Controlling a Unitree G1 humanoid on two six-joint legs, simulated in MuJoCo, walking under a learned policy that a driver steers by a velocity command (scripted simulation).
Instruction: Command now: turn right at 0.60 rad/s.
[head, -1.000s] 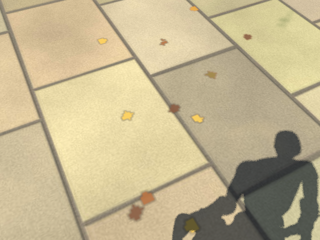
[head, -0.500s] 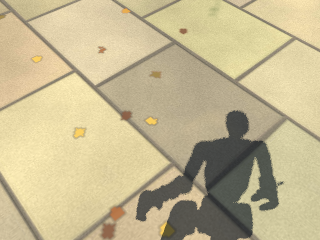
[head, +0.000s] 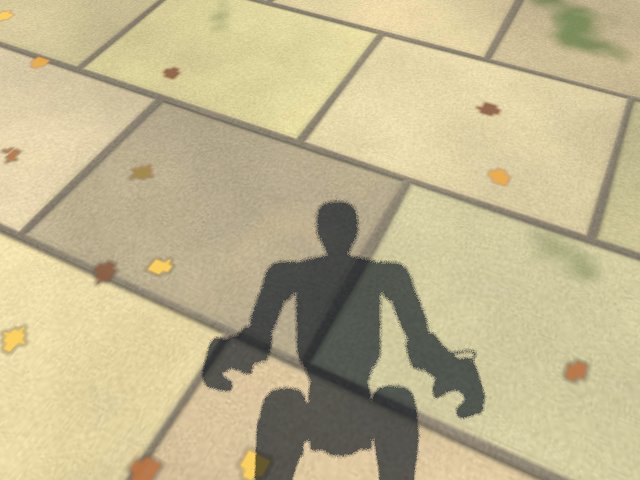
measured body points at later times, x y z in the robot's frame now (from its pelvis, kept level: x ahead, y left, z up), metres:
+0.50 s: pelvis +0.00 +0.00 +0.01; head +0.03 +0.00 +0.46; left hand +0.17 +0.25 -0.11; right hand +0.07 -0.30 -0.08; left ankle +0.04 +0.11 -0.72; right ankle -0.01 -0.09 -0.73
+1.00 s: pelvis +0.08 -0.06 +0.01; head +0.10 -0.07 +0.46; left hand +0.37 +0.04 -0.09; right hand -0.09 -0.29 -0.12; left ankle +0.05 +0.10 -0.73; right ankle +0.08 -0.20 -0.71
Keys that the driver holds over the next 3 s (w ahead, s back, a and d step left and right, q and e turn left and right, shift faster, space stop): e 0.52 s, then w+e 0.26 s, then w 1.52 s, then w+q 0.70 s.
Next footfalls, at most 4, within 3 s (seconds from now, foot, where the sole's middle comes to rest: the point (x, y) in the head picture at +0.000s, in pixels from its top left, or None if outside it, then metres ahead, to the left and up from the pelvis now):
0.52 left None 0.08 0.09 -0.77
1.04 right None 0.12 -0.22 -0.77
1.56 left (476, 459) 0.49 -0.28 -0.77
2.10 right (611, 389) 0.64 -0.59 -0.77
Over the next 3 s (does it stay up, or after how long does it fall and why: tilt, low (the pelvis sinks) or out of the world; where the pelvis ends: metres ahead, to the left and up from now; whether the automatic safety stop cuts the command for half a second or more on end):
stays up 0.96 -0.64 0.02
